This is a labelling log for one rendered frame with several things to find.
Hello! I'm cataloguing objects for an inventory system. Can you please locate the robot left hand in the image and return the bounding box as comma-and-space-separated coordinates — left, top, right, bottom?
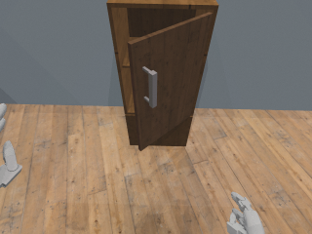
0, 103, 22, 188

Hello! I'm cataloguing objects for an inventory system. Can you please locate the cupboard door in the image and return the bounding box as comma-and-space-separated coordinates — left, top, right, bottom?
127, 12, 213, 151

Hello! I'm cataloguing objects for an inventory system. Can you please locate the robot right hand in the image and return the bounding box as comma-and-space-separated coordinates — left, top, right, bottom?
226, 191, 265, 234

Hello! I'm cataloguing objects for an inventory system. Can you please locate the handle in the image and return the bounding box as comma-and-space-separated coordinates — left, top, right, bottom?
142, 66, 158, 108

